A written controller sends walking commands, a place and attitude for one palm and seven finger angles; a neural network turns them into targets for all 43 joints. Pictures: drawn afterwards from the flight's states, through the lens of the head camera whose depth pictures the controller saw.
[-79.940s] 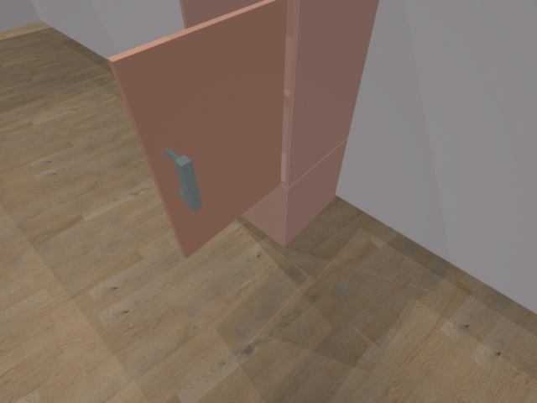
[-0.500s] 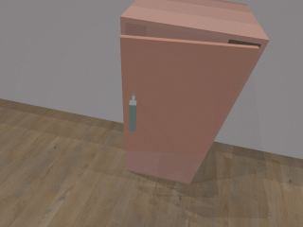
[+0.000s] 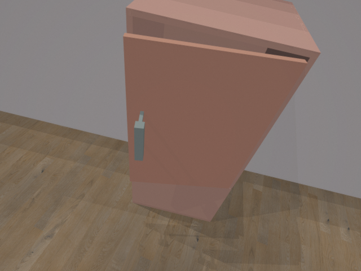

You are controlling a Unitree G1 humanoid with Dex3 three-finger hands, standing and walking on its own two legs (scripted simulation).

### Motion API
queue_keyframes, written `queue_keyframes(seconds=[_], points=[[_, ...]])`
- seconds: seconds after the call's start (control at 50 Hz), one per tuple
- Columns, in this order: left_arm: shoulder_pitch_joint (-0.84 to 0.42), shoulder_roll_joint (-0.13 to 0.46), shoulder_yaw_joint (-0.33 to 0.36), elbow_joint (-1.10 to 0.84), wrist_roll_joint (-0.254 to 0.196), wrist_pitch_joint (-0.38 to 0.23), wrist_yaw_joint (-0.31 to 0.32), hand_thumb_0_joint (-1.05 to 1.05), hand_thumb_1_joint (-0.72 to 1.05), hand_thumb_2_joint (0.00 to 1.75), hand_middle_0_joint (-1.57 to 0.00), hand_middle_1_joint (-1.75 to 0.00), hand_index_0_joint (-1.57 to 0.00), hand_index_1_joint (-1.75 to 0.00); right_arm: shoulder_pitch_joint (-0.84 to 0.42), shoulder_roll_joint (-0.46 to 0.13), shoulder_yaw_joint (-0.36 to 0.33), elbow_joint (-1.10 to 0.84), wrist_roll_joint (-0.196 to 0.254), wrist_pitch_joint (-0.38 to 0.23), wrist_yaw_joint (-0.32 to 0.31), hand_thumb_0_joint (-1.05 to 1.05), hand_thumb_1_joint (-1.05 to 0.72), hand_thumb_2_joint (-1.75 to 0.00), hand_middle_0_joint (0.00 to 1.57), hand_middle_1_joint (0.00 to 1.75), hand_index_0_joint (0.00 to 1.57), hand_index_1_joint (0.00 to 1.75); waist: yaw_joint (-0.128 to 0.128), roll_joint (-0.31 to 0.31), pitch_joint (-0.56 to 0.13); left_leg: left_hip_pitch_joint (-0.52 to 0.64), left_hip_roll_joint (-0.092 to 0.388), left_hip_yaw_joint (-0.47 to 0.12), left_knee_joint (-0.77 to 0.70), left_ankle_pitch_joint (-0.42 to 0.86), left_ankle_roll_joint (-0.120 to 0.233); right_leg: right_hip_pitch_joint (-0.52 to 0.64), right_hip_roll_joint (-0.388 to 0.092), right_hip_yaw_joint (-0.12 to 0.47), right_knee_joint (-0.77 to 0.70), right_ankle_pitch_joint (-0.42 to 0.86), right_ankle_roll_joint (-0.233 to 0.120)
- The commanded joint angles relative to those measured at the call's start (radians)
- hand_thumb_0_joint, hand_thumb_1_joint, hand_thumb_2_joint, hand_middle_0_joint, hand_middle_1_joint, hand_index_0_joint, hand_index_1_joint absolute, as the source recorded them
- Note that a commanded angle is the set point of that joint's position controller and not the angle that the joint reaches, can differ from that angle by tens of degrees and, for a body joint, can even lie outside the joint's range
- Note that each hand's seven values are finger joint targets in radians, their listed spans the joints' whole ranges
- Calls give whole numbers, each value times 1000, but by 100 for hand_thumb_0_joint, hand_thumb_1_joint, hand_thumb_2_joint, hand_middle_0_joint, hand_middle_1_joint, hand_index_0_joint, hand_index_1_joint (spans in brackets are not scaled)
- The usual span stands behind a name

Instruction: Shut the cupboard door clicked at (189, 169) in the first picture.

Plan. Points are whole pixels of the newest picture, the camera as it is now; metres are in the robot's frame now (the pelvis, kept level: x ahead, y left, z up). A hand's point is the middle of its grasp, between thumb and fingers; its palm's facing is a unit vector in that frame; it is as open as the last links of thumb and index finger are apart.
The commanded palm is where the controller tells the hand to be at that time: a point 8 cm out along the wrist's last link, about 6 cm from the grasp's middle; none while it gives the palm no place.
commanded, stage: shuffle to correct the standing spot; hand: left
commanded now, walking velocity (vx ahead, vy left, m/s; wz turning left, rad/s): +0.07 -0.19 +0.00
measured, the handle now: (140, 136) +0.47 +0.15 -0.02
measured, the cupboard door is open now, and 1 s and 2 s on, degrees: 11 11 11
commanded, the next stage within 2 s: come to a stop and stand still in 0.22 s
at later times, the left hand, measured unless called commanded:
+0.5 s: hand out of the picture +0.10 +0.09 -0.16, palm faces +0.07 -0.98 -0.21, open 7.3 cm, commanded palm none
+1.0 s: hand out of the picture -0.01 +0.16 -0.17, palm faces +0.11 -0.96 -0.25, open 7.4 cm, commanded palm none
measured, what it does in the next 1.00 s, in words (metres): steps on the spot: right foot, then left foot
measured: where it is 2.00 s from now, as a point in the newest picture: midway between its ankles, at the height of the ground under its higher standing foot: outside the picture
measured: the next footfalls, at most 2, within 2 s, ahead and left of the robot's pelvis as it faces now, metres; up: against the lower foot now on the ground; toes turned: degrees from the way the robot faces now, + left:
right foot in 0.36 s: +0.09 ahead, -0.17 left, +0.00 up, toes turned +3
left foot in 0.72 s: +0.09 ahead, -0.01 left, +0.00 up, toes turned +7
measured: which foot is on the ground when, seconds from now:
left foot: down 0.00-0.36, up 0.38-0.70, down 0.72-1.00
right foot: up 0.00-0.34, down 0.36-1.00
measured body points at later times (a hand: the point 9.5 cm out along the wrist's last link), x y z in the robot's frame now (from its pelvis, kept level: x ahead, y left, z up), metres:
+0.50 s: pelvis +0.04 -0.09 +0.01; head +0.07 -0.09 +0.46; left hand +0.10 +0.14 -0.14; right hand +0.02 -0.33 -0.15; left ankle +0.01 +0.03 -0.69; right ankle +0.06 -0.20 -0.73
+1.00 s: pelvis +0.01 -0.04 +0.00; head -0.01 -0.04 +0.45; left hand -0.02 +0.21 -0.15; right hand +0.14 -0.26 -0.13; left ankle +0.05 -0.01 -0.73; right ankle +0.06 -0.20 -0.72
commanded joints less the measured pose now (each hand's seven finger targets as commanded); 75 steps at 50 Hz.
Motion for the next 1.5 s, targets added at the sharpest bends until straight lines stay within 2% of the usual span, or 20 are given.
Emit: queue_keyframes(seconds=[0.0,0.12,0.26,0.3,0.32,0.34,0.38,0.4,0.48,0.6,0.68,0.7,0.72,0.74,0.76,0.78,0.9,1.06,1.14,1.48], points=[[-50,75,31,-94,13,-2,-6,0,90,90,-20,-30,-20,-30,152,-175,-32,-4,4,-10,-16,0,-90,-90,20,30,20,30,-41,192,152,42,388,-396,-386,328,170,-325,-108,106,336,42,29],[-72,26,26,-99,3,15,-24,0,90,90,-20,-30,-20,-30,100,-177,-42,-41,-2,-12,3,0,-90,-90,20,30,20,30,-14,269,81,-3,219,-165,-416,218,81,-208,-124,7,118,225,72],[-205,65,35,-155,-5,-5,-25,0,90,90,-20,-30,-20,-30,149,-223,-76,-43,-14,20,12,0,-90,-90,20,30,20,30,-59,281,40,54,241,-229,-322,225,71,-88,-90,-52,-236,159,75],[-113,100,46,-127,-7,-15,-24,0,90,90,-20,-30,-20,-30,137,-223,-82,-46,-9,28,15,0,-90,-90,20,30,20,30,-13,188,-16,3,185,-179,-188,186,14,95,-68,-62,-411,280,68],[-54,148,54,-111,-5,-27,-16,0,90,90,-20,-30,-20,-30,150,-180,-72,-49,0,28,20,0,-90,-90,20,30,20,30,13,47,-59,-104,109,-106,-65,29,-27,248,-158,26,-474,359,50],[-21,231,66,-98,1,-37,3,0,90,90,-20,-30,-20,-30,151,-74,-44,-71,5,31,26,0,-90,-90,20,30,20,30,22,-202,-80,-264,-11,-6,129,-236,-76,334,-369,220,-499,514,-13],[-86,203,41,-114,-8,-40,10,0,90,90,-20,-30,-20,-30,108,-51,-30,-82,10,44,27,0,-90,-90,20,30,20,30,7,-48,-27,-187,9,-114,281,-270,-56,116,-402,199,-525,499,-96],[-134,178,40,-111,-9,-57,14,0,90,90,-20,-30,-20,-30,111,-55,-28,-63,8,50,31,0,-90,-90,20,30,20,30,-12,-152,-26,-175,18,-117,301,-215,-65,95,-361,208,-527,573,-73],[-163,169,27,-124,-10,-62,29,0,90,90,-20,-30,-20,-30,100,-70,-23,-40,22,53,37,0,-90,-90,20,30,20,30,-14,-62,-7,-143,-7,-96,256,-128,-99,111,-354,138,-450,890,-112],[-132,225,61,-121,-4,-41,46,0,90,90,-20,-30,-20,-30,4,-90,-29,-103,19,65,39,0,-90,-90,20,30,20,30,24,-20,-23,-131,-29,-109,143,-137,-99,148,-424,234,-425,846,-186],[-198,207,60,-137,-12,-24,40,0,90,90,-20,-30,-20,-30,79,-92,-31,-86,24,54,37,0,-90,-90,20,30,20,30,-33,-21,-34,152,-40,-84,-199,112,-78,-23,-325,165,-347,575,-92],[-196,170,52,-147,-16,-16,35,0,90,90,-20,-30,-20,-30,93,-132,-38,-86,21,47,34,0,-90,-90,20,30,20,30,-39,82,-40,226,34,-151,-253,190,-50,-93,-247,114,-279,389,-42],[-187,113,41,-162,-20,-7,30,0,90,90,-20,-30,-20,-30,73,-192,-46,-108,12,41,32,0,-90,-90,20,30,20,30,-26,303,-23,187,206,-358,-330,356,31,-158,-131,15,-174,93,30],[-146,242,6,-162,-12,-27,44,0,90,90,-20,-30,-20,-30,-27,-257,-48,-193,3,51,32,0,-90,-90,20,30,20,30,-30,368,38,41,111,-229,-327,307,32,26,-124,30,-193,17,21],[-85,168,10,-172,-7,-13,43,0,90,90,-20,-30,-20,-30,-152,-227,-52,-252,0,34,44,0,-90,-90,20,30,20,30,23,365,-48,-11,109,-261,-264,68,22,18,-123,21,-208,75,18],[-78,158,11,-157,3,-9,42,0,90,90,-20,-30,-20,-30,-149,-211,-51,-268,-2,40,43,0,-90,-90,20,30,20,30,4,393,-54,-38,88,-271,-289,-83,13,30,-117,18,-227,127,5],[-75,145,5,-169,4,-14,30,0,90,90,-20,-30,-20,-30,-37,-242,-53,-278,4,37,35,0,-90,-90,20,30,20,30,-23,119,107,-105,130,-348,-427,-238,-13,-54,-93,7,-193,143,25],[-35,193,20,-166,-5,-24,33,0,90,90,-20,-30,-20,-30,-45,-281,-56,-240,12,19,34,0,-90,-90,20,30,20,30,1,109,82,4,137,-323,-439,-72,-25,-50,-118,69,-235,161,20],[-44,206,20,-146,-11,-41,36,0,90,90,-20,-30,-20,-30,-30,-278,-55,-202,15,13,34,0,-90,-90,20,30,20,30,-10,60,52,59,93,-310,-421,-6,-84,-16,-119,104,-332,256,-14],[-111,210,2,-92,-11,-42,31,0,90,90,-20,-30,-20,-30,3,-272,-38,-69,15,16,43,0,-90,-90,20,30,20,30,-20,116,67,45,84,-275,-462,-114,-27,13,-148,138,-438,199,-4]])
